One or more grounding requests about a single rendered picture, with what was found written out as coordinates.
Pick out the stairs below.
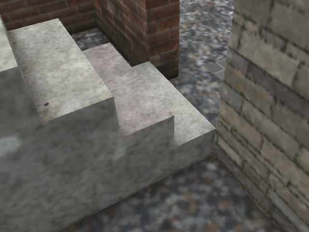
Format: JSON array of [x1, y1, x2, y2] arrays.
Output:
[[0, 15, 216, 232]]

